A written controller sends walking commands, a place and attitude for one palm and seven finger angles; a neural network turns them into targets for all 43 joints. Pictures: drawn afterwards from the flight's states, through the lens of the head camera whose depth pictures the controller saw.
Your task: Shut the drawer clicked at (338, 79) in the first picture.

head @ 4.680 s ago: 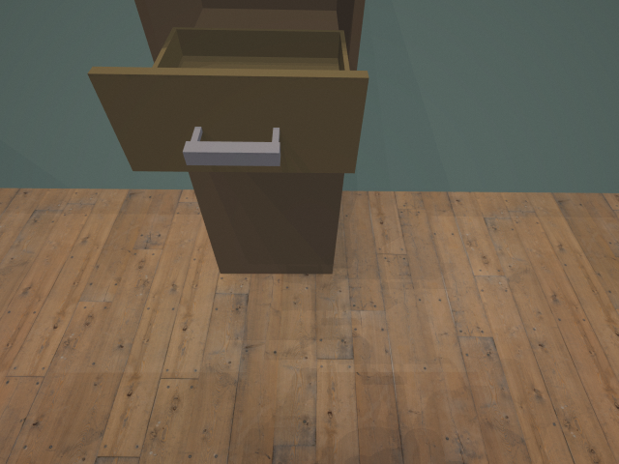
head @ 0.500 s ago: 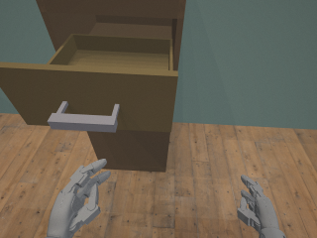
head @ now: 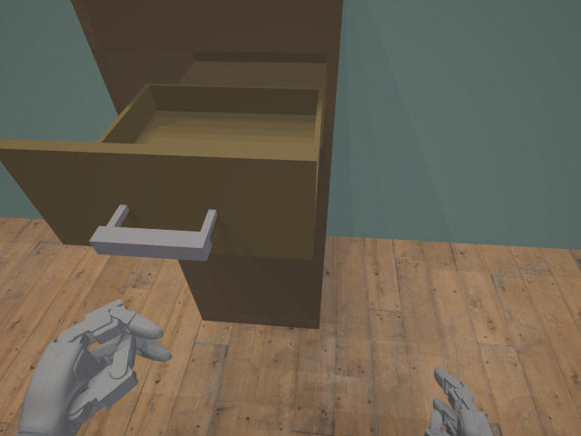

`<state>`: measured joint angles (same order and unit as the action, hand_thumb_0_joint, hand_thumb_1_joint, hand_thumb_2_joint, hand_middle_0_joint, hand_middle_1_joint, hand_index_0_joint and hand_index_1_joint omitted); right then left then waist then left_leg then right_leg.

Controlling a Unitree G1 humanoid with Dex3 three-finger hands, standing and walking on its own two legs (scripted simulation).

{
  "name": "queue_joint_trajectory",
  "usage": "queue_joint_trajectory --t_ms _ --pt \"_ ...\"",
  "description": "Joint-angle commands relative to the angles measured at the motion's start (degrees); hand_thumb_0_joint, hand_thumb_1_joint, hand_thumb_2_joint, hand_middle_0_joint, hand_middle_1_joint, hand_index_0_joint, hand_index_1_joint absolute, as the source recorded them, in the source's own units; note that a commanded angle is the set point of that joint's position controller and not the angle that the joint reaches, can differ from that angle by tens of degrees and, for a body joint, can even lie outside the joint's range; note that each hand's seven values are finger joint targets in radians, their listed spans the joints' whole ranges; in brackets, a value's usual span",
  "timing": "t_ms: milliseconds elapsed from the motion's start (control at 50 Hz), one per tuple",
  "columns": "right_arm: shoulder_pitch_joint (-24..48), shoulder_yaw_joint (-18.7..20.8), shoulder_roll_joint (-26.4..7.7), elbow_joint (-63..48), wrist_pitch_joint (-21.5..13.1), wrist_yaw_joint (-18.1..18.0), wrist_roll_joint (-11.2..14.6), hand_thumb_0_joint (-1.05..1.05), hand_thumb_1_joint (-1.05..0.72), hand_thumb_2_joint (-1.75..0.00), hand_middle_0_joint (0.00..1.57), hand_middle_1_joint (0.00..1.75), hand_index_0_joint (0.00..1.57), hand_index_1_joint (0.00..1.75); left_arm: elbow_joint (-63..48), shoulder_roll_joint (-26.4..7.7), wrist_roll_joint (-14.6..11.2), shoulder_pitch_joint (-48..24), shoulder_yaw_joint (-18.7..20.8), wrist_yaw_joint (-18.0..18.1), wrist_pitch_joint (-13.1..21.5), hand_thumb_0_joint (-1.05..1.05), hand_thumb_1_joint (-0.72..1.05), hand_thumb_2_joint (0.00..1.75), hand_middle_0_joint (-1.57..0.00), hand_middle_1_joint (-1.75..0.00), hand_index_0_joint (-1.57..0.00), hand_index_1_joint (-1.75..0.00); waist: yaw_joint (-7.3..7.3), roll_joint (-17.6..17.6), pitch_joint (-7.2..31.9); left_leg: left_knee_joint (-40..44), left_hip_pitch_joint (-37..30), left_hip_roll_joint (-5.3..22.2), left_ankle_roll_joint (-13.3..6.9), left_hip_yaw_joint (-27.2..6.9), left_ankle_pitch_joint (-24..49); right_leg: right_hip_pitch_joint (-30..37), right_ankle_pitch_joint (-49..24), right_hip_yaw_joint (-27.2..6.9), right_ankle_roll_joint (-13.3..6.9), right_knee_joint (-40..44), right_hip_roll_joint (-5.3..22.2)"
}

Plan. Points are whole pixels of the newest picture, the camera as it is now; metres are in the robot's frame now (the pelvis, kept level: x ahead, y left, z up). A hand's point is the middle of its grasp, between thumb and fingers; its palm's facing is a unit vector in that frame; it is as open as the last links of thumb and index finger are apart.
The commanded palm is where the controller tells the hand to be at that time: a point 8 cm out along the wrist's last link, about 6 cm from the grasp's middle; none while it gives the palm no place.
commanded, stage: raise the hand and make a fist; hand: left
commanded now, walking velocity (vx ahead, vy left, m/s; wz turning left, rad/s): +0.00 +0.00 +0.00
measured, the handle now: (159, 229) +0.33 +0.19 +0.15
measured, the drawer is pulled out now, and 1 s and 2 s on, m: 0.30 0.30 0.30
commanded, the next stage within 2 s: bring the fist close to the handle in 1.06 s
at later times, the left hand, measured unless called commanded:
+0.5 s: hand (90, 351) +0.15 +0.17 +0.21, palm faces -0.01 -0.99 -0.17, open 3.1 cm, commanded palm +0.10 +0.22 +0.23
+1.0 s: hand (83, 325) +0.15 +0.17 +0.24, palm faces -0.01 -0.98 -0.20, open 3.2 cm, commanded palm +0.10 +0.21 +0.25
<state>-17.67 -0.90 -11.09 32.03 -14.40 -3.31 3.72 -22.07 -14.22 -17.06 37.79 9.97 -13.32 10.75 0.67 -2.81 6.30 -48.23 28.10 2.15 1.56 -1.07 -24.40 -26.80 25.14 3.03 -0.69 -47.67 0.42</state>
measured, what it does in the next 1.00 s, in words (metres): stands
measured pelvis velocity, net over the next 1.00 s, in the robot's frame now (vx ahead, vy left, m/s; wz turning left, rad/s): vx -0.01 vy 0.00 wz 0.00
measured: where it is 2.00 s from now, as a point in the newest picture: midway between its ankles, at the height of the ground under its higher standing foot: outside the picture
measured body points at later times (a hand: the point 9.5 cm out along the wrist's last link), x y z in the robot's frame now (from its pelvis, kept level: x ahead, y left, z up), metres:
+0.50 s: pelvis +0.00 +0.01 +0.02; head -0.05 -0.01 +0.47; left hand +0.14 +0.23 +0.22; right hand +0.24 -0.16 +0.00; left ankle +0.00 +0.14 -0.70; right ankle -0.01 -0.11 -0.70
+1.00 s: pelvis -0.01 +0.00 +0.02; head -0.07 -0.04 +0.47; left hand +0.15 +0.22 +0.25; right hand +0.21 -0.22 -0.01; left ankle +0.00 +0.14 -0.70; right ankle -0.01 -0.11 -0.70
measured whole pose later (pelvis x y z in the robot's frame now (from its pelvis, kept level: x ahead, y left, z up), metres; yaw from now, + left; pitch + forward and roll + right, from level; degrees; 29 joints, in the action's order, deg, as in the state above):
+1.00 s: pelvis -0.01 +0.00 +0.02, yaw +0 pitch -5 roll +0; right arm -13.2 -4.6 -15.7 33.9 -21.5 -4.5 6.6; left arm -41.7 -18.8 -20.5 24.4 16.7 -14.0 -16.1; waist 4.8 -4.4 4.3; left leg -35.9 12.6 2.2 1.7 -0.9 -18.8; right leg -11.5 19.7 3.1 -0.9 -35.7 0.1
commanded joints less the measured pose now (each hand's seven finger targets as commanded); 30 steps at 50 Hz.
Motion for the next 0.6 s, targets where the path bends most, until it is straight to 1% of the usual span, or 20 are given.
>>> queue_joint_trajectory --t_ms 0,20,60,100,120,140,180,200,220,240,280,320,380,420,440,480,500,520,540,580 --pt "10.9 2.0 -6.7 -11.9 -7.7 0.4 0.2 0.0 -0.9 -0.9 0.2 0.3 0.2 0.3 -16.1 -4.2 -0.9 3.0 1.2 -1.0 4.1 0.0 0.9 0.9 -1.06 -1.23 -1.06 -1.23 2.31 3.5 2.3 7.0 -4.0 -2.5 -3.2 0.8 13.6 5.0 -15.6 -1.2 1.2 11.0 0.0" --pt "10.0 2.1 -6.8 -11.6 -8.3 0.4 0.4 0.0 -0.9 -0.9 0.2 0.3 0.2 0.3 -17.2 -4.0 -0.5 2.6 0.8 -1.1 3.9 0.0 0.9 0.9 -1.08 -1.25 -1.08 -1.25 2.14 3.7 2.5 7.7 -4.9 -2.5 -3.3 0.8 13.6 4.8 -15.1 -0.7 1.1 11.1 -0.3" --pt "10.2 2.1 -6.8 -11.7 -9.2 0.3 0.5 0.0 -0.9 -0.9 0.2 0.3 0.2 0.3 -19.1 -5.0 0.2 2.9 1.4 -0.4 2.8 0.0 0.9 0.9 -1.12 -1.3 -1.12 -1.3 2.69 2.2 2.1 8.8 -5.6 -2.5 -3.3 0.8 12.7 4.6 -13.2 0.1 0.8 11.4 -0.6" --pt "10.9 1.9 -7.0 -11.1 -9.6 0.0 0.4 0.0 -0.9 -0.9 0.2 0.3 0.2 0.3 -20.7 -6.1 0.9 1.3 2.2 0.8 1.8 0.0 0.9 0.9 -1.16 -1.34 -1.16 -1.34 2.65 3.7 0.1 9.6 -6.1 -2.3 -3.3 0.6 11.4 4.4 -11.0 0.5 0.7 12.4 -0.9" --pt "10.5 1.7 -6.9 -11.5 -9.8 0.1 0.4 0.0 -0.9 -0.9 0.2 0.3 0.2 0.3 -22.9 -4.9 1.1 1.0 0.9 1.1 1.4 0.0 0.9 0.9 -1.18 -1.36 -1.18 -1.36 2.77 1.1 0.6 10.4 -7.2 -2.4 -3.4 0.6 11.7 4.7 -11.4 0.9 0.5 12.1 -1.0" --pt "10.4 1.6 -6.9 -11.5 -10.1 0.1 0.5 0.0 -0.9 -0.9 0.2 0.3 0.2 0.3 -24.5 -5.5 1.4 0.6 1.4 1.6 1.0 0.0 0.9 0.9 -1.2 -1.38 -1.2 -1.38 2.91 -0.4 1.4 11.0 -8.1 -2.3 -3.2 0.6 11.9 5.2 -11.7 1.5 0.3 11.8 -1.1" --pt "10.7 1.0 -6.7 -11.9 -10.7 0.4 0.5 0.0 -0.9 -0.9 0.2 0.3 0.2 0.3 -27.1 -4.2 1.7 0.6 -0.3 2.2 -0.1 0.0 0.9 0.9 -1.24 -1.43 -1.24 -1.43 3.04 -0.8 0.8 11.9 -9.0 -2.1 -3.0 0.2 12.7 5.9 -12.9 2.4 0.2 11.5 -1.2" --pt "11.5 0.8 -7.0 -11.8 -10.7 0.4 0.4 0.0 -0.9 -0.9 0.2 0.3 0.2 0.3 -28.2 -4.9 1.6 -0.2 0.2 2.4 -0.9 0.0 0.9 0.9 -1.26 -1.45 -1.26 -1.45 3.1 1.0 1.1 12.1 -9.2 -2.0 -3.1 0.1 13.2 6.8 -13.8 2.4 0.3 11.8 -1.3" --pt "11.1 0.7 -6.7 -11.7 -10.5 0.4 0.6 0.0 -0.9 -0.9 0.2 0.3 0.2 0.3 -27.9 -4.9 1.8 0.1 0.5 2.4 -2.0 0.0 0.9 0.9 -1.28 -1.47 -1.28 -1.47 3.31 1.1 0.5 12.7 -9.2 -1.9 -3.0 0.1 13.1 6.8 -13.9 2.5 0.3 12.1 -1.5" --pt "11.5 0.5 -6.8 -11.8 -10.4 0.3 0.6 0.0 -0.9 -0.9 0.2 0.3 0.2 0.3 -28.4 -5.6 1.7 -0.9 1.1 2.3 -3.2 0.0 0.9 0.9 -1.3 -1.49 -1.3 -1.49 3.44 1.0 0.3 13.0 -9.7 -2.0 -3.0 0.1 13.1 7.2 -14.3 2.4 0.3 12.6 -1.5" --pt "12.0 -0.2 -6.7 -11.9 -10.2 0.2 0.8 0.0 -0.9 -0.9 0.2 0.3 0.2 0.3 -29.1 -5.7 1.8 -2.9 0.8 2.1 -5.7 0.0 0.9 0.9 -1.34 -1.53 -1.34 -1.53 3.44 -0.9 -1.6 14.3 -10.2 -1.8 -2.8 0.1 12.4 7.3 -13.8 2.5 0.2 13.4 -1.4" --pt "12.8 -0.7 -6.6 -11.8 -9.8 0.1 1.0 0.0 -0.9 -0.9 0.2 0.3 0.2 0.3 -29.5 -6.0 1.3 -3.6 1.6 1.6 -8.5 0.0 0.9 0.9 -1.38 -1.58 -1.38 -1.58 3.77 0.1 -1.8 15.2 -11.1 -1.8 -2.7 0.1 13.0 8.4 -15.1 2.4 0.2 14.4 -1.5" --pt "14.0 -1.5 -6.7 -12.1 -9.3 -0.1 1.4 0.0 -0.9 -0.9 0.2 0.3 0.2 0.3 -31.3 -7.5 0.5 -7.0 3.3 0.8 -12.5 0.0 0.9 0.9 -1.4 -1.6 -1.4 -1.6 4.26 -0.5 -2.3 16.4 -12.5 -1.7 -2.6 0.1 13.4 9.2 -15.8 2.4 0.3 15.3 -1.5" --pt "14.9 -1.9 -6.7 -12.1 -9.4 0.0 1.7 0.0 -0.9 -0.9 0.2 0.3 0.2 0.3 -32.4 -7.1 -0.2 -8.6 3.0 0.2 -14.6 0.0 0.9 0.9 -1.4 -1.6 -1.4 -1.6 4.29 0.2 -1.8 16.8 -13.8 -1.7 -2.6 0.1 14.0 9.8 -16.6 2.4 0.4 15.7 -1.5" --pt "15.3 -2.2 -6.6 -12.0 -9.4 -0.1 1.6 0.0 -0.9 -0.9 0.2 0.3 0.2 0.3 -32.8 -7.6 -0.6 -9.8 3.9 0.2 -15.6 0.0 0.9 0.9 -1.4 -1.6 -1.4 -1.6 4.54 -0.4 -1.9 17.1 -14.1 -1.8 -2.6 0.0 13.8 9.9 -16.7 2.4 0.4 16.1 -1.5" --pt "15.9 -2.5 -6.8 -11.4 -9.5 -0.3 1.7 0.0 -0.9 -0.9 0.2 0.3 0.2 0.3 -32.9 -9.5 -1.4 -12.1 6.8 0.3 -17.5 0.0 0.9 0.9 -1.4 -1.6 -1.4 -1.6 4.91 0.8 -1.6 17.8 -14.7 -1.8 -2.5 -0.2 13.8 10.4 -16.3 2.4 0.5 16.7 -1.5" --pt "17.1 -2.5 -7.0 -11.6 -9.7 -0.2 2.1 0.0 -0.9 -0.9 0.2 0.3 0.2 0.3 -32.8 -10.6 -1.6 -12.3 8.1 0.1 -18.5 0.0 0.9 0.9 -1.4 -1.6 -1.4 -1.6 5.31 0.3 -1.7 17.8 -15.2 -1.8 -2.4 -0.1 13.6 10.5 -15.8 2.1 0.3 17.1 -1.8" --pt "16.8 -2.8 -6.8 -11.5 -9.9 -0.2 2.2 0.0 -0.9 -0.9 0.2 0.3 0.2 0.3 -34.4 -8.9 -1.8 -14.6 6.2 -0.1 -18.9 0.0 0.9 0.9 -1.4 -1.6 -1.4 -1.6 4.82 -0.4 -0.9 18.1 -15.9 -1.9 -2.5 0.0 13.9 10.6 -16.0 2.3 0.4 16.9 -1.3" --pt "16.9 -2.9 -6.9 -11.3 -10.1 -0.1 2.2 0.0 -0.9 -0.9 0.2 0.3 0.2 0.3 -34.8 -9.0 -2.0 -15.5 6.4 -0.2 -19.6 0.0 0.9 0.9 -1.4 -1.6 -1.4 -1.6 4.96 -1.4 -1.5 18.3 -16.2 -1.8 -2.5 -0.2 14.2 10.6 -16.5 2.3 0.4 17.0 -1.3" --pt "17.4 -3.0 -6.9 -10.9 -10.5 -0.2 2.2 0.0 -0.9 -0.9 0.2 0.3 0.2 0.3 -35.6 -9.2 -2.4 -18.0 6.5 -0.3 -20.7 0.0 0.9 0.9 -1.4 -1.6 -1.4 -1.6 5.08 -0.6 -1.2 18.6 -16.9 -2.0 -2.7 -0.4 13.6 10.5 -15.8 2.2 0.6 17.6 -1.2"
